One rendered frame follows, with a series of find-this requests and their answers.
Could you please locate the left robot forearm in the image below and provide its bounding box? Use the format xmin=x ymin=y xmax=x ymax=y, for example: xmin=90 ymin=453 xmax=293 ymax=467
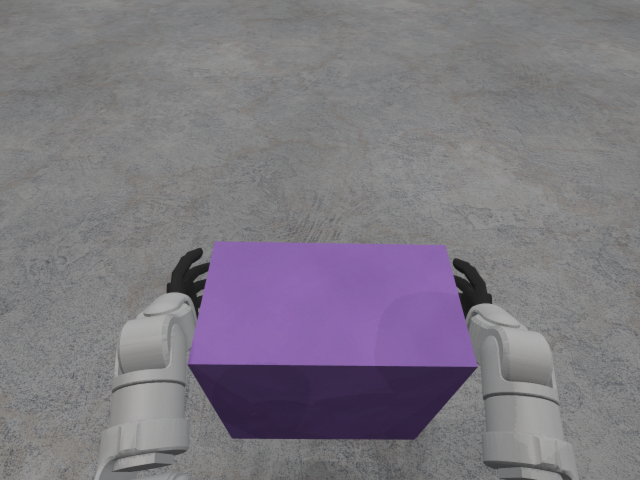
xmin=94 ymin=292 xmax=197 ymax=480

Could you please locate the right robot forearm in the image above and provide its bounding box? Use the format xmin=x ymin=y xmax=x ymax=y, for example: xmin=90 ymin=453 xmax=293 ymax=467
xmin=466 ymin=303 xmax=579 ymax=480

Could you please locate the carton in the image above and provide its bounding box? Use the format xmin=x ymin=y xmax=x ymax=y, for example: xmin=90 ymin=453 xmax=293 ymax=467
xmin=187 ymin=241 xmax=478 ymax=440

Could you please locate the robot left hand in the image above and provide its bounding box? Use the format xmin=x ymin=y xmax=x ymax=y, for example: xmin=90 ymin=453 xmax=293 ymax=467
xmin=167 ymin=248 xmax=210 ymax=319

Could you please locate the robot right hand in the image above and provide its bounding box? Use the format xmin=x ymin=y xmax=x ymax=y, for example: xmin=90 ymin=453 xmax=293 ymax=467
xmin=453 ymin=258 xmax=492 ymax=320

